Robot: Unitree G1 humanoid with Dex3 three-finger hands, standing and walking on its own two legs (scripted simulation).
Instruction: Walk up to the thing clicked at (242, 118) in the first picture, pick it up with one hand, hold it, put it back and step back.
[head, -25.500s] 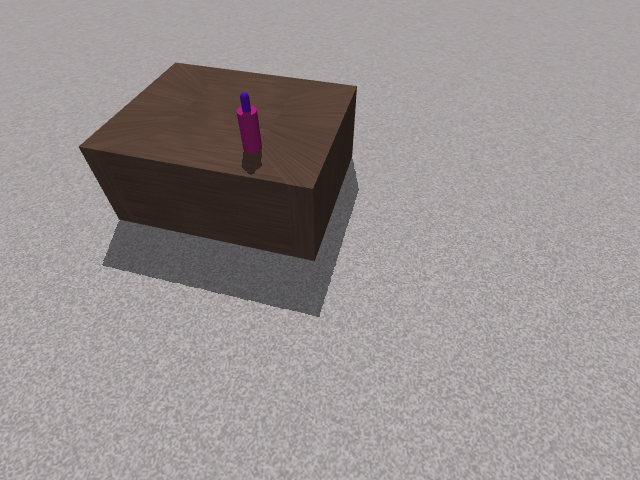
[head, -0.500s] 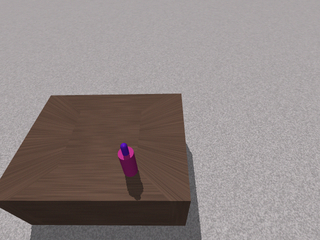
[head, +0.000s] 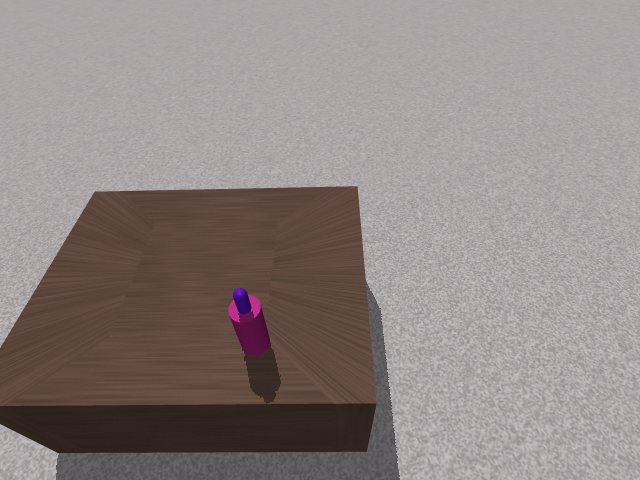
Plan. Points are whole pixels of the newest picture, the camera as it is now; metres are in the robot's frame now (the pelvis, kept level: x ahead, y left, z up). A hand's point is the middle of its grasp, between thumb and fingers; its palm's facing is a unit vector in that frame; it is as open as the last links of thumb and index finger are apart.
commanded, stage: stand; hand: left
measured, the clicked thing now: (248, 319) +0.50 +0.18 -0.29
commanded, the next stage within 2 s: step back in 1.88 s
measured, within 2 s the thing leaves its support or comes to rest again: neither
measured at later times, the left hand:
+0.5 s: hand out of the picture +0.08 +0.24 -0.15, palm faces -0.03 -0.93 -0.36, open 7.4 cm
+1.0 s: hand out of the picture +0.09 +0.24 -0.15, palm faces -0.04 -0.93 -0.36, open 7.4 cm
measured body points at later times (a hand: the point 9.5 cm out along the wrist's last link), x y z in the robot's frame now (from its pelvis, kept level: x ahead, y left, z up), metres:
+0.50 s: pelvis +0.00 -0.01 +0.00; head +0.01 -0.02 +0.45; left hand +0.08 +0.29 -0.13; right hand +0.06 -0.30 -0.14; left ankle -0.01 +0.14 -0.75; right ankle -0.01 -0.10 -0.75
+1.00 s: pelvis +0.00 -0.01 +0.00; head +0.01 -0.02 +0.45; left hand +0.09 +0.29 -0.13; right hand +0.06 -0.31 -0.14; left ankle -0.01 +0.14 -0.75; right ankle -0.01 -0.10 -0.75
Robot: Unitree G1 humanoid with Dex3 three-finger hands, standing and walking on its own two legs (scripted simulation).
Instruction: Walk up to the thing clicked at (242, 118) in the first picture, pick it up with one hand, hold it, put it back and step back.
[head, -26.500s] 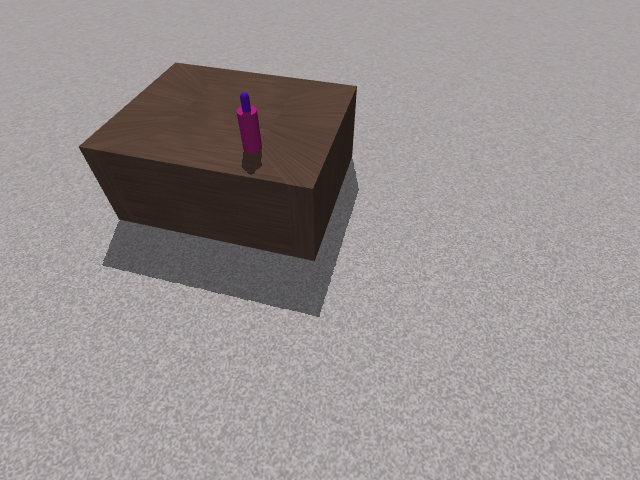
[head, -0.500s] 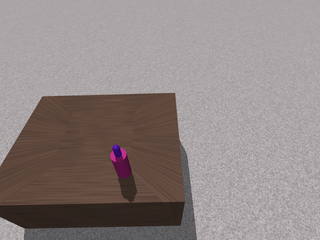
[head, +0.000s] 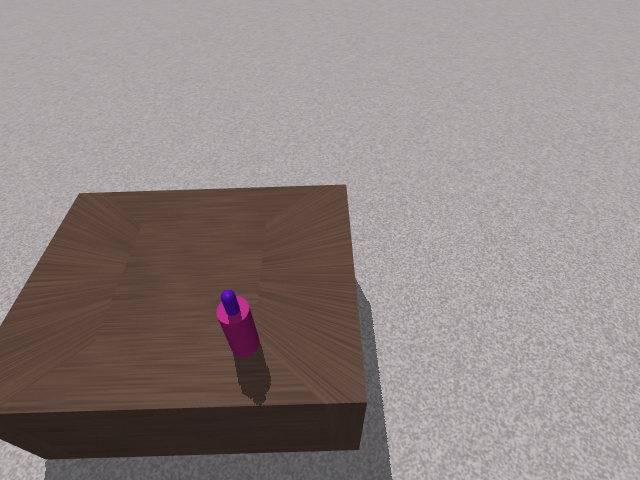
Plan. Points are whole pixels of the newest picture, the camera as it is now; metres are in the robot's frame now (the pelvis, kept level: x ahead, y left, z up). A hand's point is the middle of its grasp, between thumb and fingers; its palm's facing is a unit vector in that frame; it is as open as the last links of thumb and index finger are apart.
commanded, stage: stand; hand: left
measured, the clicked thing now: (236, 320) +0.50 +0.20 -0.29
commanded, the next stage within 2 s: step back in 0.88 s
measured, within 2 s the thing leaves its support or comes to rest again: neither
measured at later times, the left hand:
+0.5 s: hand out of the picture +0.08 +0.25 -0.15, palm faces -0.03 -0.93 -0.36, open 7.4 cm
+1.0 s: hand out of the picture +0.08 +0.27 -0.15, palm faces +0.00 -0.93 -0.37, open 7.4 cm
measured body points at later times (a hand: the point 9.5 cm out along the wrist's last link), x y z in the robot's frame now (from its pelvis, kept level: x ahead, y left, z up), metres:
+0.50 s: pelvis +0.00 +0.00 +0.00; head +0.01 -0.01 +0.45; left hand +0.08 +0.30 -0.13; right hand +0.06 -0.30 -0.14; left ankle -0.02 +0.14 -0.75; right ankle -0.01 -0.10 -0.75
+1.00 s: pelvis -0.02 +0.01 -0.01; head +0.02 +0.00 +0.44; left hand +0.08 +0.32 -0.13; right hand +0.06 -0.30 -0.14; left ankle -0.02 +0.14 -0.75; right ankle -0.01 -0.10 -0.75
